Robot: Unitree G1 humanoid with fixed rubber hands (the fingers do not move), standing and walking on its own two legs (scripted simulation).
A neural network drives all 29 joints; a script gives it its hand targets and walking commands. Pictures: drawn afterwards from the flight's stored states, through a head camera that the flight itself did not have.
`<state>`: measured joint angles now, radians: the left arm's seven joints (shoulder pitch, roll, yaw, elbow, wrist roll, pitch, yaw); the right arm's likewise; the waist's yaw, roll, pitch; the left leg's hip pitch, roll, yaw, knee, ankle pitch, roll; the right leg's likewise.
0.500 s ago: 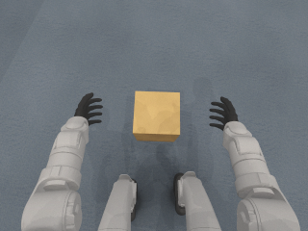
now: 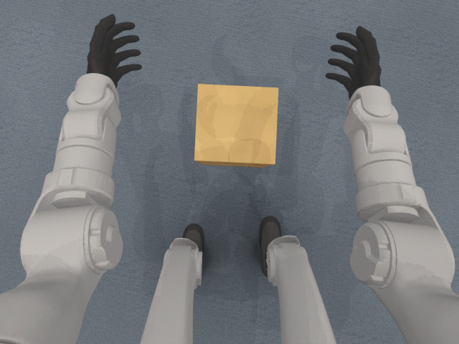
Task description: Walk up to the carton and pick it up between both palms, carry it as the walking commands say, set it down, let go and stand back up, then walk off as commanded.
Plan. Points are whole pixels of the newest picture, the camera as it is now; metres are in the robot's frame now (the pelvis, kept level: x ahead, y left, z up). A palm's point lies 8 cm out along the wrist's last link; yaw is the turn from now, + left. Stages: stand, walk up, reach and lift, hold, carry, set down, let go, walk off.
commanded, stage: reach and lift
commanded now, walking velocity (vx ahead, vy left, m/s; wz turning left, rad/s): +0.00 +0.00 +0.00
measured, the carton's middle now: (235, 131) +0.50 -0.01 -0.53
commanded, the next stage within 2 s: none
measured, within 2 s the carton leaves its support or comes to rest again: neither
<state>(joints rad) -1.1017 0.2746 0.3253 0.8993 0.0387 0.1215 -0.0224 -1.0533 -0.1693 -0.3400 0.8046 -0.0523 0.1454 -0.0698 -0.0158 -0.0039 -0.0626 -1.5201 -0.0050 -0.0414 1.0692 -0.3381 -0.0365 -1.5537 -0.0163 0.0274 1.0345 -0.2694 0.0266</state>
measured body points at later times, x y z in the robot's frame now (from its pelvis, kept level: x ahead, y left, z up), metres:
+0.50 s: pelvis -0.02 +0.00 -0.10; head +0.32 +0.01 +0.21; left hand +0.52 +0.20 -0.23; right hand +0.51 -0.19 -0.23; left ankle +0.05 +0.14 -0.62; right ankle +0.08 -0.13 -0.62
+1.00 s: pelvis -0.04 +0.00 -0.22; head +0.32 +0.00 +0.05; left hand +0.51 +0.19 -0.38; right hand +0.50 -0.19 -0.38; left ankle +0.05 +0.14 -0.62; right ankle +0.08 -0.13 -0.62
